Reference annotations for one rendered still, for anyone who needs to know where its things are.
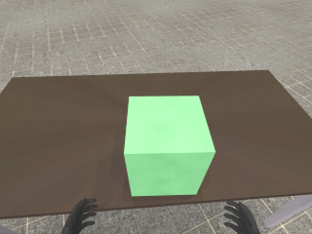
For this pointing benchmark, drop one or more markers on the robot left hand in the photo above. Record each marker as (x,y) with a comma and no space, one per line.
(74,223)

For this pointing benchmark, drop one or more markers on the carton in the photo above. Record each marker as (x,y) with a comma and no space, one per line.
(168,145)

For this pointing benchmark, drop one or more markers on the robot right hand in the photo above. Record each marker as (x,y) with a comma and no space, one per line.
(246,222)

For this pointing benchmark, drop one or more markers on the table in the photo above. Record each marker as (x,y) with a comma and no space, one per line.
(62,139)

